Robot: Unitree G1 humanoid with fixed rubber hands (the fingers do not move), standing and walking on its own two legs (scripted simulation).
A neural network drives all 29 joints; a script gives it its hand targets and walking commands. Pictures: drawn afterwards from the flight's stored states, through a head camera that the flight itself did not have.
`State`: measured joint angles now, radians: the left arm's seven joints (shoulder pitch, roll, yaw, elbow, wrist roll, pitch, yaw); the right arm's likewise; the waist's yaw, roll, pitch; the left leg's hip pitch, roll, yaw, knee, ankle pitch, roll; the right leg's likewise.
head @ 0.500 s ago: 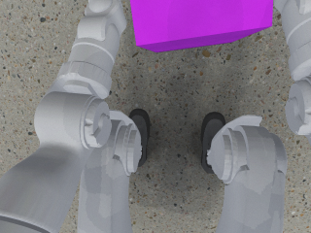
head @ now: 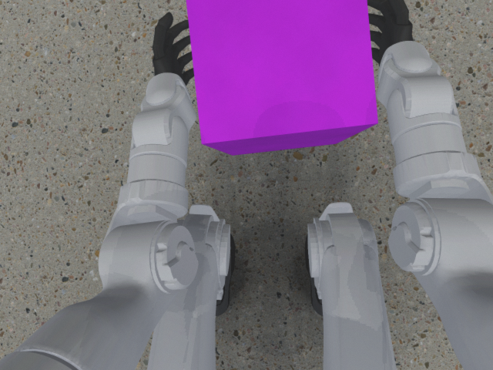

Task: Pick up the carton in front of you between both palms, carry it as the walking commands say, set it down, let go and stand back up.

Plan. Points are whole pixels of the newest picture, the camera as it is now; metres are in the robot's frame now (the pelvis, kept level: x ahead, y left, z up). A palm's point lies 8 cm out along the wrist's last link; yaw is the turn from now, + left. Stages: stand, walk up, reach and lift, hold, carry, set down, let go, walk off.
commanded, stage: reach and lift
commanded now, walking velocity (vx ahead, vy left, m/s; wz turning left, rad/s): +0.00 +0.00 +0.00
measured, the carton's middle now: (278, 81) +0.52 -0.03 -0.15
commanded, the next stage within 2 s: none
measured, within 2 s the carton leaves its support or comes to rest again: neither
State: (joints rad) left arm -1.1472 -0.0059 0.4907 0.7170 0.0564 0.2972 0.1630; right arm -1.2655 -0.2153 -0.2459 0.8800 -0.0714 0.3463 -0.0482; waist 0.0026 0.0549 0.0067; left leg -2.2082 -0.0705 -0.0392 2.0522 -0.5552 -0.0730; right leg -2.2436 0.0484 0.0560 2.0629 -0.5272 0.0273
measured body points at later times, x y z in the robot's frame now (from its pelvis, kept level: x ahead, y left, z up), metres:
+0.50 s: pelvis +0.01 +0.00 +0.12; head +0.25 -0.03 +0.50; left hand +0.50 +0.13 +0.07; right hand +0.50 -0.18 +0.06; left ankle +0.12 +0.13 -0.37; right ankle +0.12 -0.12 -0.37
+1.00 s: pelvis +0.06 +0.00 +0.26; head +0.18 -0.01 +0.69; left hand +0.46 +0.13 +0.23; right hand +0.45 -0.17 +0.22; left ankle +0.12 +0.13 -0.37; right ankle +0.11 -0.12 -0.37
